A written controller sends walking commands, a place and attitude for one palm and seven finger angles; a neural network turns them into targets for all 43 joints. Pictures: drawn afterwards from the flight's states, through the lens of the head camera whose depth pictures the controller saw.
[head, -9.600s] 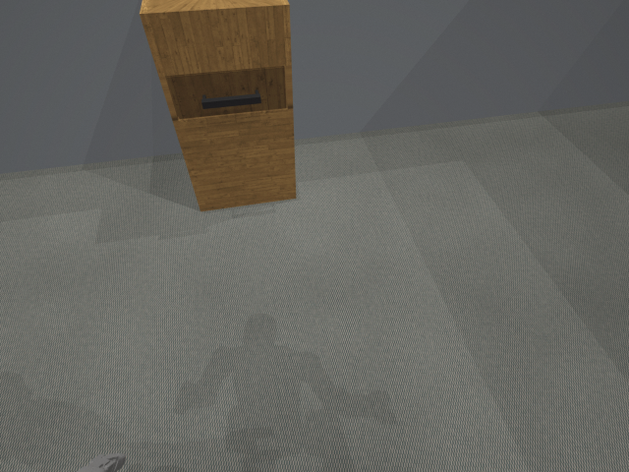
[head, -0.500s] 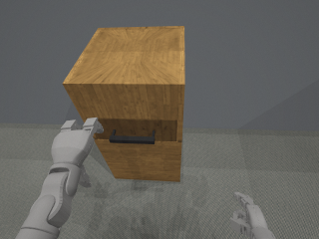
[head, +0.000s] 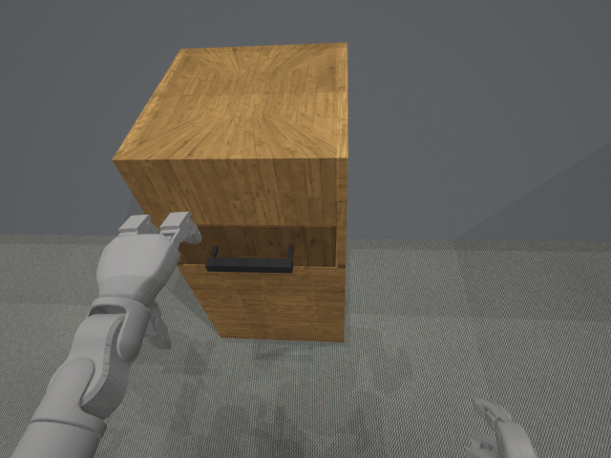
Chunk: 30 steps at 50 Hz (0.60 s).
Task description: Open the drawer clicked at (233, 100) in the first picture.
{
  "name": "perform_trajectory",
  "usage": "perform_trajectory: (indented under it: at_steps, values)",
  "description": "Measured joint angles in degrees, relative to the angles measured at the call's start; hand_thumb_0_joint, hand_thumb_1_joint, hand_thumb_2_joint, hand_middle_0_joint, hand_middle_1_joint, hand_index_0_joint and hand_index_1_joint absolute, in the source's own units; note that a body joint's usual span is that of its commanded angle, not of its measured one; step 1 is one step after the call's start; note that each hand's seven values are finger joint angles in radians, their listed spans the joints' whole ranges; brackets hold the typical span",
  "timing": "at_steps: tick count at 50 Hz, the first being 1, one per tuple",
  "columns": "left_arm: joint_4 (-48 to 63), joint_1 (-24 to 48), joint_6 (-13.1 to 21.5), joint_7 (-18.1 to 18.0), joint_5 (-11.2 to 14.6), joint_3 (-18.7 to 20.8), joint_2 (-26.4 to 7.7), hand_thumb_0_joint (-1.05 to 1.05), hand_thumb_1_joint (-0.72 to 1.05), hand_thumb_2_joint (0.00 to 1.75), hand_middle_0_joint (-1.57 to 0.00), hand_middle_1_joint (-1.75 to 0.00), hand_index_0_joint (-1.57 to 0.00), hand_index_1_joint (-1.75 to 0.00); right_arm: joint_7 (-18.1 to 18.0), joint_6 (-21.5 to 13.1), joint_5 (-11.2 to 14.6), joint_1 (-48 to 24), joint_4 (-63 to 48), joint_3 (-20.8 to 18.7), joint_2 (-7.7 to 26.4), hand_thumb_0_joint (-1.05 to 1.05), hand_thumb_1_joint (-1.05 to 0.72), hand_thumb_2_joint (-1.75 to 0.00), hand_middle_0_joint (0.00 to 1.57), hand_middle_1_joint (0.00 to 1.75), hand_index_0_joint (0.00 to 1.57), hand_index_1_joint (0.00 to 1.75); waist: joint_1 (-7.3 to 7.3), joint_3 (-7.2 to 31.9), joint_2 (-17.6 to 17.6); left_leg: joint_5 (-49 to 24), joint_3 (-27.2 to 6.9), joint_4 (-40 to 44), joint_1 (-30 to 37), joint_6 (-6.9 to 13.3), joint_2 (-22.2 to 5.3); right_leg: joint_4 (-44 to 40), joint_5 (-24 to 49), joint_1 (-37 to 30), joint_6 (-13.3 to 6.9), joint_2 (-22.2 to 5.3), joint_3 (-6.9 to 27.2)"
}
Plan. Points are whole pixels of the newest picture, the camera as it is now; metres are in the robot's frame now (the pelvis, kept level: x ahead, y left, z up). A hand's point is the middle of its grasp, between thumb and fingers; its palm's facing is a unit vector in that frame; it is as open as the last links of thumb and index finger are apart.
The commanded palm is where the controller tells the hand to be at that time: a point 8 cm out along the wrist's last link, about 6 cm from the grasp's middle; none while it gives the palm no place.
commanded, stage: raise the hand with hooked fingers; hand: left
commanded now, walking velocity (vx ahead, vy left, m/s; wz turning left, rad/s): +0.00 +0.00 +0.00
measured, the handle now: (251, 257) +0.54 +0.22 -0.22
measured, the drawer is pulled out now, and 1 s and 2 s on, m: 0.00 0.00 0.00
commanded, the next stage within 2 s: move the hooked fingers above the handle in 0.04 s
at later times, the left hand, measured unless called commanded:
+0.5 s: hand (189, 281) +0.33 +0.22 +0.02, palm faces -0.01 -0.07 -1.00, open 13.8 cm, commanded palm +0.32 +0.23 +0.07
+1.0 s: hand (216, 268) +0.41 +0.23 -0.07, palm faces -0.06 -0.02 -1.00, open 13.8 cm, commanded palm +0.40 +0.23 -0.01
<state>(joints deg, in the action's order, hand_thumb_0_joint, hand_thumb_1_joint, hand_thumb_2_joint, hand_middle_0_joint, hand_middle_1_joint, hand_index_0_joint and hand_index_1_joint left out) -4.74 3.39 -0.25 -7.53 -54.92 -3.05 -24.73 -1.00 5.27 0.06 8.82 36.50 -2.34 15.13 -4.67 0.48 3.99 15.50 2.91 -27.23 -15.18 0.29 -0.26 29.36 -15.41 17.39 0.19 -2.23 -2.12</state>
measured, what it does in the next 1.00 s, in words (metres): stands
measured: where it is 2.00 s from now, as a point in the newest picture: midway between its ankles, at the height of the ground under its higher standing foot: outside the picture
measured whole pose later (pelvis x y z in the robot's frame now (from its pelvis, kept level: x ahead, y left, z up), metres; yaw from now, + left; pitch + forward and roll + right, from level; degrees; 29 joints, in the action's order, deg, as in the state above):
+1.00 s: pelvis -0.02 +0.00 -0.05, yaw -1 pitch +20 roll +0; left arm -55.1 34.0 5.3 -25.4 -64.7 0.2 -23.8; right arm -0.6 4.1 -2.0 17.5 41.6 -5.3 14.5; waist 3.9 8.0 2.2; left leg 23.2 3.1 -49.9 -46.3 0.8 -1.7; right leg 49.3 -21.2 47.7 0.2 -1.6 -1.3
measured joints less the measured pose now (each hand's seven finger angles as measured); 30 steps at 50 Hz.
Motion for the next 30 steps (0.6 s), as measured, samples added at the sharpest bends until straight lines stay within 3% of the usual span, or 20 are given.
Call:
perform_trajectory:
  at_steps: [10,17,23,30]
  values:
    - [-2.42,1.59,-2.61,-0.37,0.19,-0.92,0.50,0.00,-0.49,0.30,-0.32,-1.20,-0.31,-1.20,-0.42,-0.37,0.49,-1.34,0.14,0.71,-0.82,0.01,-0.90,-0.90,0.20,0.29,0.20,0.30,0.04,0.55,0.36,-0.42,-0.08,0.28,0.28,-0.22,-0.08,0.26,0.08,-0.05,-0.23,0.09,-0.06]
    - [-11.19,6.11,-0.05,-0.03,-1.58,-1.79,1.10,0.00,-0.49,0.30,-0.32,-1.20,-0.31,-1.20,-1.11,-1.18,0.27,-1.67,-0.22,1.21,-1.47,0.01,-0.90,-0.90,0.20,0.29,0.20,0.30,0.16,0.77,-0.73,-0.04,-0.46,-1.81,-2.61,-0.41,-0.24,2.17,-0.34,2.63,-0.50,0.15,-0.40]
    - [-17.69,10.65,3.78,-4.24,-3.90,-1.79,1.86,0.00,-0.49,0.30,-0.32,-1.20,-0.32,-1.20,-1.11,-1.93,-0.32,-0.17,0.38,-0.13,-1.62,0.01,-0.90,-0.90,0.20,0.29,0.20,0.30,1.06,1.66,-1.60,1.37,-0.84,-5.85,-7.58,-0.42,-0.35,5.51,-1.48,7.16,-0.61,0.09,-0.68]
    - [-27.14,16.46,2.63,-9.23,-6.00,-1.28,2.79,0.00,-0.49,0.30,-0.32,-1.20,-0.31,-1.20,-0.78,-1.32,-0.42,2.47,1.87,-1.34,-1.23,0.01,-0.90,-0.90,0.20,0.29,0.20,0.30,3.12,3.18,-1.76,3.05,-0.43,-10.06,-13.22,-0.22,-0.54,9.21,-2.66,12.78,-0.51,0.15,-0.16]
